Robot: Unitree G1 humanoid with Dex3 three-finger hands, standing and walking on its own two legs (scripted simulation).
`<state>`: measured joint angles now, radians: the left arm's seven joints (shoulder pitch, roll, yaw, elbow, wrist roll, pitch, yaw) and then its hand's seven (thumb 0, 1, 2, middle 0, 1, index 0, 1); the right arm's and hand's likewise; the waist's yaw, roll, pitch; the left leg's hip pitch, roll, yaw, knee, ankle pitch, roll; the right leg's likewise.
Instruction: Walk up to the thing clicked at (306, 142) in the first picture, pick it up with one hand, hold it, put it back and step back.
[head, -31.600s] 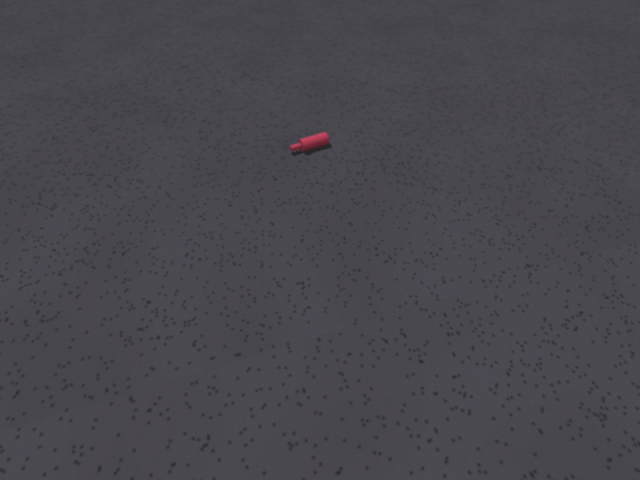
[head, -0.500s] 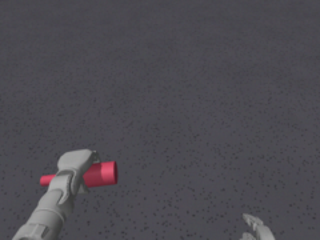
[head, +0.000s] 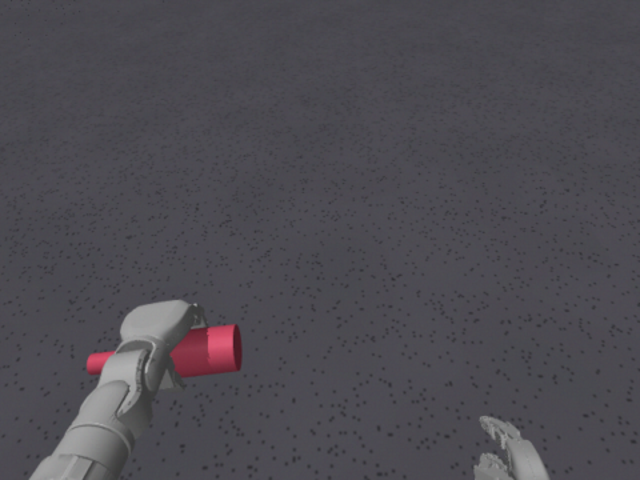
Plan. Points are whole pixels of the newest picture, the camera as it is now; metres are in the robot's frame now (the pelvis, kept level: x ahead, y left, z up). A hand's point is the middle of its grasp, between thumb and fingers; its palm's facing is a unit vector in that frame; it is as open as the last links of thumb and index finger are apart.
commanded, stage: hold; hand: left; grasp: from above
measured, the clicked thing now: (165, 355) +0.30 +0.23 -0.05
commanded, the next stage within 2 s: crouch in 0.72 s
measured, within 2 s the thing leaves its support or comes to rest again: neither
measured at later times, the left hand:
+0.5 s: hand (166, 356) +0.29 +0.22 -0.03, palm faces -0.42 -0.08 -0.90, open 9.3 cm
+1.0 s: hand (169, 352) +0.30 +0.22 -0.04, palm faces -0.44 -0.08 -0.89, open 9.3 cm
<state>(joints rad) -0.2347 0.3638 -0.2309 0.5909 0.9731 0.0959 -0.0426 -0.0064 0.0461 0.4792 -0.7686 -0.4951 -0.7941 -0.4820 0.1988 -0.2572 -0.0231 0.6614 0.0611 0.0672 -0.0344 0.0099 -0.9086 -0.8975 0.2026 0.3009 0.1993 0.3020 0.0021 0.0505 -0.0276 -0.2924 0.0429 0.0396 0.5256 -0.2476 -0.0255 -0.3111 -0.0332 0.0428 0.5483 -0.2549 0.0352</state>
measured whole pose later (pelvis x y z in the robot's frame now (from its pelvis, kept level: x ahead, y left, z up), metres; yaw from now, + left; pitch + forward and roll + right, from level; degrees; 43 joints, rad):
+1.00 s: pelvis +0.02 +0.00 +0.00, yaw +0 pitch +1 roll +0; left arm -0.22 0.36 -0.22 0.62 0.99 0.07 -0.02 0.00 0.07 0.43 -0.77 -0.47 -0.79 -0.46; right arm 0.20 -0.25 -0.03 0.66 0.07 0.09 -0.04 0.01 -0.90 -0.90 0.20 0.30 0.20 0.30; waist 0.00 0.04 -0.02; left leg -0.25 0.04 0.04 0.48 -0.25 -0.02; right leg -0.27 -0.04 0.04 0.49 -0.25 0.04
